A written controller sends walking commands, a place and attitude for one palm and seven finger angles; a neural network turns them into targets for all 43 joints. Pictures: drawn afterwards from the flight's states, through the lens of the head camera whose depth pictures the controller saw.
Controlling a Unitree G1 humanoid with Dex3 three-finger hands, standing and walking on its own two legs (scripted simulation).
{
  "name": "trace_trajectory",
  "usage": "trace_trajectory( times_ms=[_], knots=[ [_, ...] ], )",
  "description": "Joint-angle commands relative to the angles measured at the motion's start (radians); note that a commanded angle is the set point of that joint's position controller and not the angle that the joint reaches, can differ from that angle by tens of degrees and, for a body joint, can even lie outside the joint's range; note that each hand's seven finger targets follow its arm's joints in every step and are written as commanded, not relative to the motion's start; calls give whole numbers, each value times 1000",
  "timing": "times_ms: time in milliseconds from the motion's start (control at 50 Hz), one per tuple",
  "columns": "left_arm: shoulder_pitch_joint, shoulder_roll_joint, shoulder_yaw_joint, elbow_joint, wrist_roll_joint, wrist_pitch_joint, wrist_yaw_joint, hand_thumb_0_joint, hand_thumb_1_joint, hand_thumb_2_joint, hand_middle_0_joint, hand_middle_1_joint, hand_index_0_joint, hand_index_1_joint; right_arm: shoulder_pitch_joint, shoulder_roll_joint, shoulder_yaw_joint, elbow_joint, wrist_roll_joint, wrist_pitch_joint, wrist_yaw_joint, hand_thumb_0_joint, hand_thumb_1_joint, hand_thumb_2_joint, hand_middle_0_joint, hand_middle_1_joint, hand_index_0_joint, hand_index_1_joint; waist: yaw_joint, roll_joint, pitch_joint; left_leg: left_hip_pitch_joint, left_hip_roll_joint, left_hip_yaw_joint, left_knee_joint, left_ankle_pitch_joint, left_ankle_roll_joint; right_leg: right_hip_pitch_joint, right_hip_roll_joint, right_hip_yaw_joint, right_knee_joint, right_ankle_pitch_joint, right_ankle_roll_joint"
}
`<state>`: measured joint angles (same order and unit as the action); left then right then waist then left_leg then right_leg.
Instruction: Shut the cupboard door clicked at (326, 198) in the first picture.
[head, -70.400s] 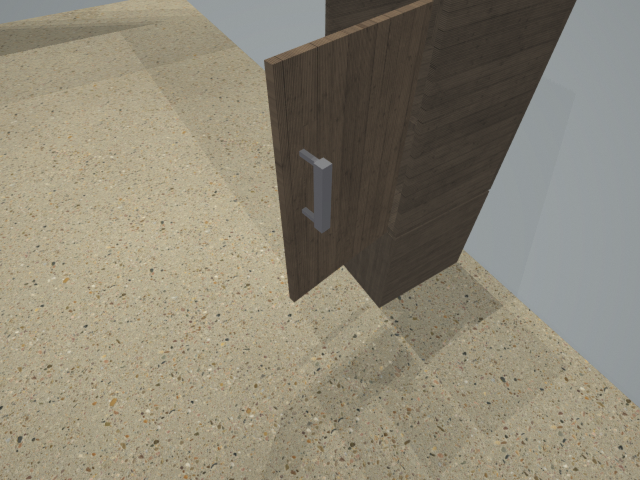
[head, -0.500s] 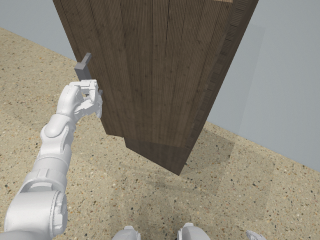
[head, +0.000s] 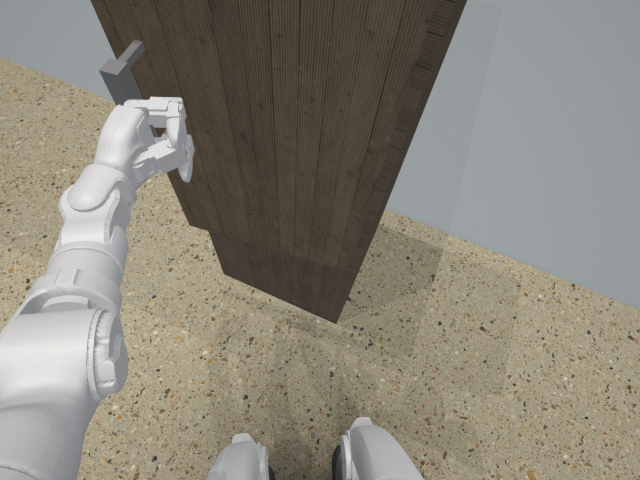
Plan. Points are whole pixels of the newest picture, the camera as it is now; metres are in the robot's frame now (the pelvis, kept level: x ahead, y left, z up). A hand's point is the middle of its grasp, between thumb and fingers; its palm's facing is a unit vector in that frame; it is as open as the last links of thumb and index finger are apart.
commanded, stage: push the door shut along its arc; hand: left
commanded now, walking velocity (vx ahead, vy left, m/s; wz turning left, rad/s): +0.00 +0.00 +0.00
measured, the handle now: (145, 108) +0.57 +0.18 +0.08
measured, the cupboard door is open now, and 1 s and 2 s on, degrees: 8 0 0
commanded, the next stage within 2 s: pull the fist back off the door in 0.84 s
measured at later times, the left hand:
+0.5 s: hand (213, 122) +0.53 +0.09 +0.09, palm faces -0.40 -0.92 -0.02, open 3.0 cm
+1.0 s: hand (225, 113) +0.55 +0.08 +0.09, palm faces -0.38 -0.93 +0.00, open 3.0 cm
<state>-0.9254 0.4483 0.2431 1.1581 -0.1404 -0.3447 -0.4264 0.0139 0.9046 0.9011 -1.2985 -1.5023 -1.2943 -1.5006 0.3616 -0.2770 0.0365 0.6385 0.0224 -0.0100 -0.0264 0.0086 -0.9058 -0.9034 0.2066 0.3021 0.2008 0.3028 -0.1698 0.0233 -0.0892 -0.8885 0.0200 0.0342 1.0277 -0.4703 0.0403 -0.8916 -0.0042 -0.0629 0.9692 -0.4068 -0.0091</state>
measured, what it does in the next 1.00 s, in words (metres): stands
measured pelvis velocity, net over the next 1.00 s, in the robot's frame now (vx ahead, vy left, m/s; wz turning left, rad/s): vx -0.01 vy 0.00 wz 0.01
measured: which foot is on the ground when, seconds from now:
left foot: down 0.00-1.00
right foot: down 0.00-1.00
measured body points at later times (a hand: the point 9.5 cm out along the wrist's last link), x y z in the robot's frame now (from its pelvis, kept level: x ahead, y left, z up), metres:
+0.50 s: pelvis +0.00 -0.01 -0.01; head +0.15 +0.00 +0.42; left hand +0.55 +0.14 +0.10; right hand +0.00 -0.28 -0.12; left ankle +0.01 +0.09 -0.67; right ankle +0.03 -0.12 -0.67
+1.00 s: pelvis -0.01 +0.00 -0.03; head +0.15 +0.02 +0.39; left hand +0.56 +0.13 +0.10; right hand -0.03 -0.27 -0.13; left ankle +0.01 +0.09 -0.67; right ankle +0.03 -0.12 -0.67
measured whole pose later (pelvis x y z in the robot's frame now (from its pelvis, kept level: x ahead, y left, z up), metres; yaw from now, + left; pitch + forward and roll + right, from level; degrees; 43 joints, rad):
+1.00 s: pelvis -0.01 +0.00 -0.03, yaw +1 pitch +26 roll -4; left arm -1.33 0.49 0.15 1.33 -0.09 -0.20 -0.41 -0.02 0.88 1.01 -1.30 -1.50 -1.31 -1.50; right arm 0.38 -0.27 0.04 0.72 -0.02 -0.08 -0.04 0.01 -0.91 -0.90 0.21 0.30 0.20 0.30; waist -0.22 0.04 -0.10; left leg -1.14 0.03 -0.02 1.19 -0.50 0.03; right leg -1.11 0.00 -0.11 1.09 -0.43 -0.02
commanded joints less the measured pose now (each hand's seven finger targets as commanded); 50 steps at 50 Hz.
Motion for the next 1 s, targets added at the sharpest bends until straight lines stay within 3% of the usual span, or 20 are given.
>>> trace_trajectory(
  times_ms=[0,60,100,160,240,300,340,420,440,460,520,600,720,760,820,860,920,940,960,980],
  knots=[
    [-550,157,-6,-226,-9,-56,-18,0,900,900,-1300,-1500,-1300,-1500,137,-179,-72,-59,-7,-28,-7,0,-900,-900,200,300,200,300,-45,109,-492,393,-4,-114,-97,382,-12,88,36,28,-88,246,-24],
    [-538,201,33,-226,-14,-41,-33,0,900,900,-1300,-1500,-1300,-1500,149,-186,-75,-64,-9,-24,-5,0,-900,-900,200,300,200,300,-38,95,-527,389,-5,-110,-90,408,-11,117,37,32,-85,278,-24],
    [-558,197,30,-195,-17,-22,-38,0,900,900,-1300,-1500,-1300,-1500,155,-183,-71,-59,-8,-21,-7,0,-900,-900,200,300,200,300,-50,72,-509,355,-7,-102,-81,410,-3,127,42,32,-84,297,-21],
    [-551,259,78,-197,-11,-6,-38,0,900,900,-1300,-1500,-1300,-1500,163,-186,-71,-71,-8,-16,-8,0,-900,-900,200,300,200,300,-41,55,-508,300,-12,-86,-81,390,1,178,40,43,-87,317,-19],
    [-574,251,59,-166,3,-1,-39,0,900,900,-1300,-1500,-1300,-1500,167,-180,-68,-67,-11,-14,-8,0,-900,-900,200,300,200,300,-53,68,-475,284,-11,-85,-65,391,-1,149,44,40,-79,315,-18],
    [-587,266,66,-155,9,-3,-44,0,900,900,-1300,-1500,-1300,-1500,172,-185,-70,-67,-13,-14,-7,0,-900,-900,200,300,200,300,-52,84,-495,294,-12,-85,-54,401,-1,142,47,41,-73,320,-21],
    [-605,221,28,-140,9,8,-54,0,900,900,-1300,-1500,-1300,-1500,171,-183,-71,-64,-14,-15,-7,0,-900,-900,200,300,200,300,-70,83,-492,294,-13,-84,-47,396,1,118,48,41,-75,316,-19],
    [-690,257,41,-158,9,16,-71,0,900,900,-1300,-1500,-1300,-1500,188,-190,-72,-50,-18,-20,-15,0,-900,-900,200,300,200,300,-85,89,-532,297,-11,-86,-27,413,4,117,50,42,-62,334,-19],
    [-687,224,12,-143,11,24,-77,0,900,900,-1300,-1500,-1300,-1500,180,-186,-72,-49,-16,-22,-14,0,-900,-900,200,300,200,300,-90,94,-530,293,-14,-84,-23,400,5,107,50,42,-65,324,-19],
    [-701,253,33,-123,12,27,-77,0,900,900,-1300,-1500,-1300,-1500,189,-191,-72,-42,-17,-22,-19,0,-900,-900,200,300,200,300,-97,71,-510,272,-9,-85,-21,384,6,99,50,42,-68,309,-18],
    [-779,206,-15,-108,15,36,-80,0,900,900,-1300,-1500,-1300,-1500,194,-192,-69,-24,-19,-30,-23,0,-900,-900,200,300,200,300,-126,97,-495,289,-6,-97,-7,374,7,22,52,33,-60,272,-19],
    [-849,168,-50,-106,24,44,-73,0,900,900,-1300,-1500,-1300,-1500,199,-193,-69,2,-27,-41,-22,0,-900,-900,200,300,200,300,-140,163,-527,352,-2,-115,14,406,2,-59,53,18,-43,246,-27],
    [-933,139,-70,-78,35,67,-65,0,900,900,-1300,-1500,-1300,-1500,213,-197,-70,23,-36,-54,-21,0,-900,-900,200,300,200,300,-167,170,-553,360,1,-127,37,408,4,-121,59,6,-24,220,-29],
    [-977,138,-75,-73,39,75,-61,0,900,900,-1300,-1500,-1300,-1500,217,-197,-69,34,-36,-58,-25,0,-900,-900,200,300,200,300,-187,147,-526,323,1,-125,42,365,9,-131,59,4,-27,195,-26],
    [-1023,52,-132,-99,35,77,-57,0,900,900,-1300,-1500,-1300,-1500,211,-196,-72,48,-39,-70,-24,0,-900,-900,200,300,200,300,-197,206,-546,393,4,-138,49,388,8,-203,60,-5,-18,182,-30],
    [-1027,45,-139,-78,35,89,-58,0,900,900,-1300,-1500,-1300,-1500,211,-199,-70,59,-40,-77,-25,0,-900,-900,200,300,200,300,-204,183,-531,379,3,-141,49,357,8,-212,61,-13,-19,163,-31],
    [-1062,3,-172,-80,29,91,-58,0,900,900,-1300,-1500,-1300,-1500,201,-200,-69,74,-39,-88,-29,0,-900,-900,200,300,200,300,-218,206,-521,389,2,-140,50,326,9,-249,61,-18,-18,141,-32],
    [-1064,79,66,-50,-36,111,159,0,900,900,-1300,-1500,-1300,-1500,253,-173,-57,38,-52,-100,-20,0,-900,-900,200,300,200,300,-171,213,-497,261,20,-166,18,240,-14,-208,44,2,-25,116,-24],
    [-1021,22,24,-9,-2,121,273,0,900,900,-1300,-1500,-1300,-1500,255,-167,-52,35,-59,-103,0,0,-900,-900,200,300,200,300,-177,206,-483,227,21,-177,-6,181,-21,-202,42,0,-16,89,-17],
    [-1000,-33,6,-16,7,119,342,0,900,900,-1300,-1500,-1300,-1500,255,-162,-56,34,-66,-105,15,0,-900,-900,200,300,200,300,-181,198,-471,239,23,-200,-24,173,-23,-221,41,-9,-7,91,-13]
  ],
)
